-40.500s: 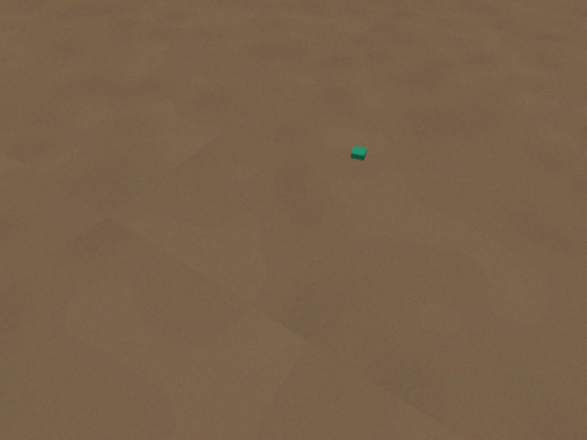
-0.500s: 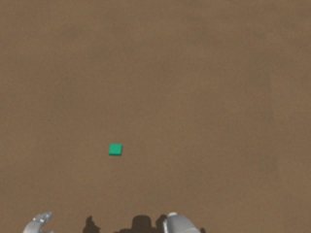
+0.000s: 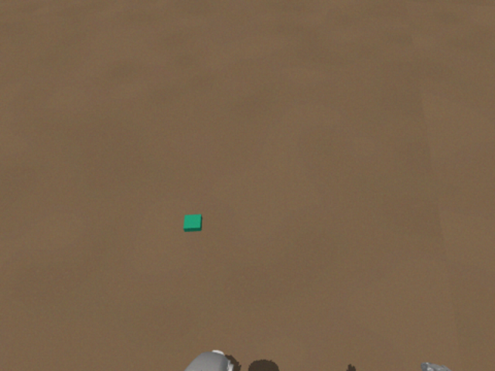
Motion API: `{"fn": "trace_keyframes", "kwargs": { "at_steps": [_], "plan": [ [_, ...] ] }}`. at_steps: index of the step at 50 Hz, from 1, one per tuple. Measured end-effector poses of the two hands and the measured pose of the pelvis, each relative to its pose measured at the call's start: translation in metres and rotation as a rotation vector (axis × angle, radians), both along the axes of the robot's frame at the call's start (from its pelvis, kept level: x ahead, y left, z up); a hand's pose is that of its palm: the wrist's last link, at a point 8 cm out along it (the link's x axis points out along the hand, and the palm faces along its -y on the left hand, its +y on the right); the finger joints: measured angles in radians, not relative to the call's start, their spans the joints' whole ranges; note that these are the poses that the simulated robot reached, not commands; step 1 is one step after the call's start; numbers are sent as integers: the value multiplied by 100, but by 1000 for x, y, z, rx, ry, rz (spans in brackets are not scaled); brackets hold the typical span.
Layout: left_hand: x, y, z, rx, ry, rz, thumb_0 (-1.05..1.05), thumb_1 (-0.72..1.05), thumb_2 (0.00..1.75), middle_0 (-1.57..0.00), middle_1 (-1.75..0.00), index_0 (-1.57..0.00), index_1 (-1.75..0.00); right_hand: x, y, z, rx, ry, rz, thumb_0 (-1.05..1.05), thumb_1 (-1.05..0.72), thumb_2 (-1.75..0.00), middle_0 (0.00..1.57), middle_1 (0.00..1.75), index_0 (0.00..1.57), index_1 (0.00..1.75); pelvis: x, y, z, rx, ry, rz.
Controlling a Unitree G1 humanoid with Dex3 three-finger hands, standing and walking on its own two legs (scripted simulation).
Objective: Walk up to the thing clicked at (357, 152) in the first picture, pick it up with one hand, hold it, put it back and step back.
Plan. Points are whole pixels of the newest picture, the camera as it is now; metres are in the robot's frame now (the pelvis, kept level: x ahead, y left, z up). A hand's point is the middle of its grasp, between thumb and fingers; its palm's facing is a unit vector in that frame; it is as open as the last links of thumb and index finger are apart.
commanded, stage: step back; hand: left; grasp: from above
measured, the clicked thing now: (192, 222) +0.84 +0.30 -0.75
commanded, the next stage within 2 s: stand in 1.66 s
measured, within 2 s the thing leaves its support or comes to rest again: neither
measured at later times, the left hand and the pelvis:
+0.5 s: hand out of the picture -0.08 +0.24 -0.16, palm faces +0.01 -0.93 -0.37, open 7.4 cm; pelvis -0.17 -0.04 -0.01, yaw +0 degrees
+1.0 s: hand out of the picture -0.16 +0.25 -0.14, palm faces +0.05 -0.92 -0.40, open 7.4 cm; pelvis -0.22 -0.04 +0.01, yaw +3 degrees
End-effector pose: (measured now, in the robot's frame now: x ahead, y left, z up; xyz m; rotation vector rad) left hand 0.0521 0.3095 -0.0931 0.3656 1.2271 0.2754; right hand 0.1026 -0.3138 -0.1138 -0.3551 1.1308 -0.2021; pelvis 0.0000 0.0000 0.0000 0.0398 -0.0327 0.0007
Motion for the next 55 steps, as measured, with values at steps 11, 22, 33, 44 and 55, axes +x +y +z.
{"fn": "trace_keyframes", "kwargs": {
  "at_steps": [11, 22, 33, 44, 55],
  "plan": [
    [-11, 10, -19, -15, -192, -15, 0, 90, 90, -20, -30, -20, -30, -112, 14, -6, -42, 151, 55, 1, -91, -90, 21, 30, 21, 30, -82, -1, -14, 10, -15, 77],
    [-109, -20, -27, -68, -95, -16, 0, 90, 90, -20, -30, -20, -30, -132, -15, 26, -91, -24, 89, 0, -90, -90, 21, 30, 21, 30, -152, -24, -4, -60, 17, 35],
    [-223, -49, -16, -22, -12, 17, 0, 90, 90, -21, -30, -21, -30, -202, -51, 2, -19, -34, 22, 0, -91, -90, 21, 30, 21, 30, -206, -48, -8, -33, -16, 9],
    [-244, -16, -14, -7, -30, 52, 0, 90, 90, -21, -30, -20, -30, -276, -18, -5, 22, 122, 32, 1, -91, -90, 21, 30, 21, 30, -225, -32, -4, -13, -4, 54],
    [-203, -33, -8, -9, -83, 8, 0, 90, 90, -20, -30, -20, -30, -276, -46, 0, 3, 124, -4, 0, -90, -90, 21, 30, 21, 30, -213, -51, -2, -40, -11, 56]
  ]
}}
